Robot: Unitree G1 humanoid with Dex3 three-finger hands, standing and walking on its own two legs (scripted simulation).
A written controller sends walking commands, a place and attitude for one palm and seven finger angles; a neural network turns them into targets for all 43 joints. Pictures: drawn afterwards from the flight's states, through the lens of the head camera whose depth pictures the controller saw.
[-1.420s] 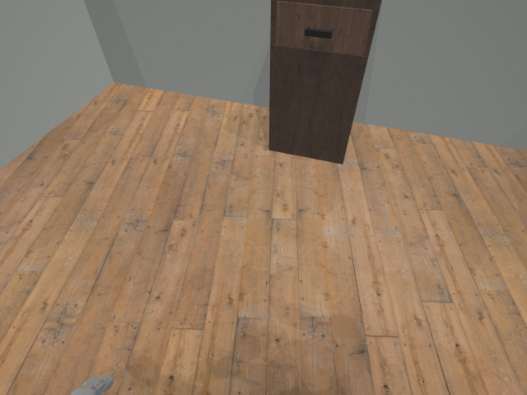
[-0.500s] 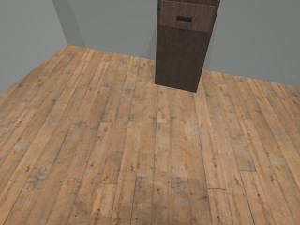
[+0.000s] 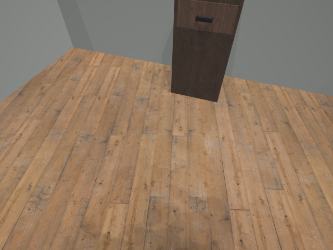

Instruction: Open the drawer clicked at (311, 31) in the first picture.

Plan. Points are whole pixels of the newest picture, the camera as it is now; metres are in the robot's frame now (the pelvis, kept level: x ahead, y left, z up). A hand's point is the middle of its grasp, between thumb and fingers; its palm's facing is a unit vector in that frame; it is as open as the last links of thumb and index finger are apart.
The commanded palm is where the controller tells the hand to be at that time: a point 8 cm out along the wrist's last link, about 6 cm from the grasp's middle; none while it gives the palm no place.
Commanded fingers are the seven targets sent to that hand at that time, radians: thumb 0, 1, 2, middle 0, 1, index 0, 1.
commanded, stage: look at it before walking up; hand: left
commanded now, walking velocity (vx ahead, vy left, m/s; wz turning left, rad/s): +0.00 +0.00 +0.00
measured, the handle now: (204, 18) +1.53 -0.17 -0.05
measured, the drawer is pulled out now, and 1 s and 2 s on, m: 0.00 0.00 0.00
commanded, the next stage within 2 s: walk to a spot facing it in 0.02 s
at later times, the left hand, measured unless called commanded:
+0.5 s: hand out of the picture +0.04 +0.18 -0.19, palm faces -0.05 -0.98 -0.19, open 7.4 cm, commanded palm none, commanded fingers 0.00 0.90 0.90 -0.20 -0.30 -0.20 -0.30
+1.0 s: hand (102, 213) +0.26 +0.22 -0.20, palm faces -0.12 -0.98 -0.18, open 7.4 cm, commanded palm none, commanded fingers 0.00 0.90 0.90 -0.20 -0.30 -0.20 -0.30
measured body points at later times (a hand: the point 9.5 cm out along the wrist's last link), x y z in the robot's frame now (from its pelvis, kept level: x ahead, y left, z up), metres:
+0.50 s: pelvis +0.06 -0.01 -0.02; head +0.06 -0.02 +0.43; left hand +0.05 +0.23 -0.17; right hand +0.03 -0.26 -0.18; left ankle +0.01 +0.13 -0.75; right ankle +0.01 -0.12 -0.75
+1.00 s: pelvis +0.25 +0.04 -0.02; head +0.27 +0.06 +0.43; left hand +0.27 +0.28 -0.18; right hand +0.29 -0.20 -0.15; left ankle +0.32 +0.10 -0.75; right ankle +0.15 -0.07 -0.64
